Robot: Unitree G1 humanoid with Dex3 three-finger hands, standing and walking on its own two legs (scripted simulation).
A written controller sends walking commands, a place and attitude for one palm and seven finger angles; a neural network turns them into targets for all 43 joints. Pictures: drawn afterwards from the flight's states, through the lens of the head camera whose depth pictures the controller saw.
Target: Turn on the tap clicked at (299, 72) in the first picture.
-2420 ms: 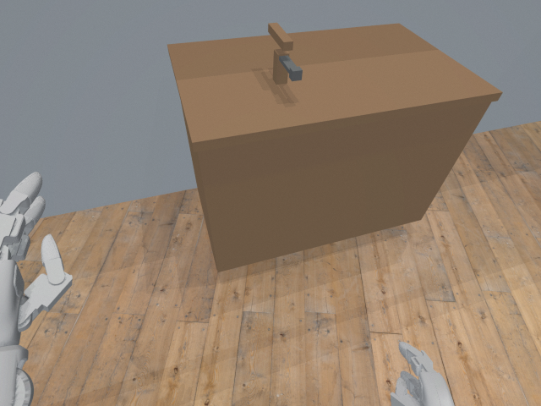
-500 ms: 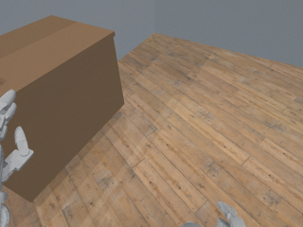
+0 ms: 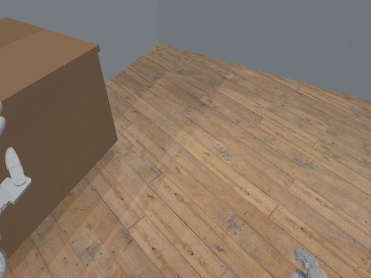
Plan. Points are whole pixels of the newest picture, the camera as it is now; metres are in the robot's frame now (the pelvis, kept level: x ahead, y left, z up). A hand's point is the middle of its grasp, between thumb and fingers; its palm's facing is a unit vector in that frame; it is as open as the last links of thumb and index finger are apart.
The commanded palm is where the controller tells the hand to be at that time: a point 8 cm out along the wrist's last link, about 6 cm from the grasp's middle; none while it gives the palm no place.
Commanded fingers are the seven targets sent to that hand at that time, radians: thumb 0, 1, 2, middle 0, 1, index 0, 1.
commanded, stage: walk to a spot facing it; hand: left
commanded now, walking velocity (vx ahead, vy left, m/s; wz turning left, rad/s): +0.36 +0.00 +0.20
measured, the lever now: out of the picture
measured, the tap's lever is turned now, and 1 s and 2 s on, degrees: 0 0 0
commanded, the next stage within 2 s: turn to face it in 0.46 s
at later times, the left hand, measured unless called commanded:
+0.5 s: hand (84, 130) +0.32 +0.21 +0.18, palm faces +0.50 -0.73 -0.46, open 7.5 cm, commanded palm +0.25 +0.25 +0.19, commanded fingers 0.00 0.90 0.90 -0.20 -0.30 -0.20 -0.30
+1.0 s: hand (80, 118) +0.34 +0.22 +0.19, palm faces +0.71 -0.51 -0.49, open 7.5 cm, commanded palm +0.28 +0.23 +0.19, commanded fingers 0.00 0.90 0.90 -0.20 -0.30 -0.20 -0.30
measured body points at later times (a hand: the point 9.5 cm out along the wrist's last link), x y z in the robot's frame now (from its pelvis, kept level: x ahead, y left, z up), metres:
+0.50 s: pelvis +0.15 -0.05 +0.01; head +0.20 -0.05 +0.46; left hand +0.29 +0.25 +0.20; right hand +0.33 -0.27 -0.10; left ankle +0.15 +0.08 -0.67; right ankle +0.14 -0.15 -0.72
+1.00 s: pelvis +0.25 -0.09 +0.00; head +0.29 -0.10 +0.45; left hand +0.30 +0.24 +0.22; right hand +0.49 -0.20 -0.11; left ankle +0.21 +0.06 -0.69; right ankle +0.32 -0.16 -0.72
